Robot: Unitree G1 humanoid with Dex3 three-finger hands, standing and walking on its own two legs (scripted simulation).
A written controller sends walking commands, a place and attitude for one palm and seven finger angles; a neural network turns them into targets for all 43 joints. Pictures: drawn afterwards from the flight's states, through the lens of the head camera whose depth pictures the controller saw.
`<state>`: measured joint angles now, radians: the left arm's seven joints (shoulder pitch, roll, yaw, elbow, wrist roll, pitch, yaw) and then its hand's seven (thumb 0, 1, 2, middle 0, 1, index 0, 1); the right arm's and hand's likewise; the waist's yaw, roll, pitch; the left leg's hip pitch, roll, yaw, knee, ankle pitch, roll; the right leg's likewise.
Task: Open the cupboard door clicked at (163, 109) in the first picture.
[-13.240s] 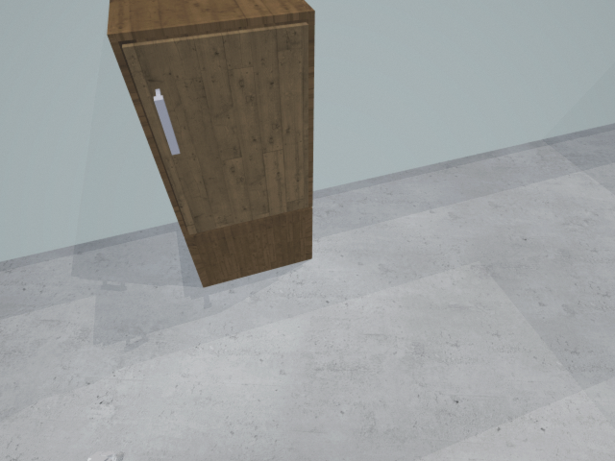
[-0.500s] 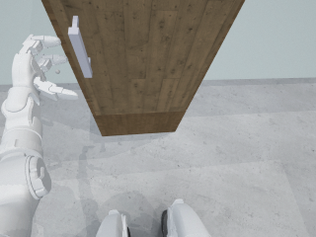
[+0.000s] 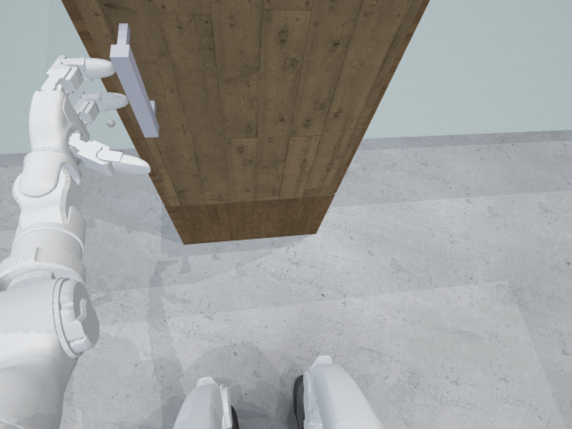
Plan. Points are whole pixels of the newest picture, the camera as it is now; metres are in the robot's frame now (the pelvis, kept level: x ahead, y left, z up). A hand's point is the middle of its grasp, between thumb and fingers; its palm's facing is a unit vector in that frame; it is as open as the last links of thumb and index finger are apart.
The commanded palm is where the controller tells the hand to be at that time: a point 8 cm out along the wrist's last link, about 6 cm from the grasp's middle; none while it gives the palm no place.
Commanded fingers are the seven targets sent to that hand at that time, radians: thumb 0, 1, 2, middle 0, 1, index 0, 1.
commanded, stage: slide the fingers in behind the handle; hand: left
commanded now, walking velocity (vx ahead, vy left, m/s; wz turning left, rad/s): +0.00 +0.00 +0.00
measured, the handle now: (138, 85) +0.57 +0.16 +0.07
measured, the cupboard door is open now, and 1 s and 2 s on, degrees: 0 0 0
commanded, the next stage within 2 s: close the thumb around the handle in 1.40 s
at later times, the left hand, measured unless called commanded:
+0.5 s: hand (135, 125) +0.51 +0.16 +0.06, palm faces +0.01 -1.00 -0.03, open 14.0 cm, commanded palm +0.48 +0.20 +0.06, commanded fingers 0.00 -0.50 0.30 -0.30 -1.20 -0.30 -1.20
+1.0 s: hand (157, 125) +0.51 +0.13 +0.06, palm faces +0.03 -1.00 -0.01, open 14.1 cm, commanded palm +0.48 +0.17 +0.06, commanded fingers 0.00 -0.50 0.30 -0.30 -1.20 -0.30 -1.20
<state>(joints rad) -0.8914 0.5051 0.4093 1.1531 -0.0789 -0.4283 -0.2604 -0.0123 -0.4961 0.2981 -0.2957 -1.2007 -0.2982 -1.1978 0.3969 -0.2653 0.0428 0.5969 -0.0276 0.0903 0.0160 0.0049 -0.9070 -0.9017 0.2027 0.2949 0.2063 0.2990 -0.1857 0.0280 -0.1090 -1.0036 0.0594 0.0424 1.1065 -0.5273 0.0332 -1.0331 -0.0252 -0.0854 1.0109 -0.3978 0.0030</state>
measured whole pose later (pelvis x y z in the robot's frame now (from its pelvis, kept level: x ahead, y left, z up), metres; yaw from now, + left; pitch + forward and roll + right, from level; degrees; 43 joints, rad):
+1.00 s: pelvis +0.00 -0.01 +0.00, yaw +1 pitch +23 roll -2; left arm -0.90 0.35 0.31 1.14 -0.07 -0.48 -0.08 -0.01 -0.50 0.30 -0.28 -1.20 -0.27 -1.20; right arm 0.39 -0.25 0.02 0.62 -0.04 0.06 0.04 0.01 -0.91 -0.90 0.20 0.29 0.21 0.30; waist -0.17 0.03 -0.12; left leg -0.99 0.05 0.04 1.10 -0.52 0.02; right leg -1.03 -0.04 -0.08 1.03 -0.41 -0.01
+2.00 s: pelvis +0.00 -0.01 +0.00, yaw +1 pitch +24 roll -2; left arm -0.89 0.35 0.31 1.14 -0.06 -0.48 -0.08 0.00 0.43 0.69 -0.36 -1.30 -0.33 -1.30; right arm 0.38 -0.25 0.02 0.62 -0.05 0.06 0.04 0.00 -0.91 -0.90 0.20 0.29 0.21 0.30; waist -0.17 0.03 -0.12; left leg -0.99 0.05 0.04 1.10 -0.53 0.03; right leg -1.03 -0.03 -0.08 1.03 -0.42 0.00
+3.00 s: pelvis +0.02 -0.02 +0.02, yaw +1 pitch +17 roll +0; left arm -0.03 -0.12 -0.18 0.29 0.11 -0.38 0.50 0.02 0.70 0.76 -0.34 -1.32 -0.37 -1.32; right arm 0.19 -0.18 -0.01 0.52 -0.07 0.01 0.08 0.01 -0.91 -0.90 0.20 0.29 0.20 0.30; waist -0.01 0.02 -0.15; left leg -0.76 0.03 0.05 0.99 -0.52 0.01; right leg -0.83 -0.04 -0.07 0.98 -0.44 -0.01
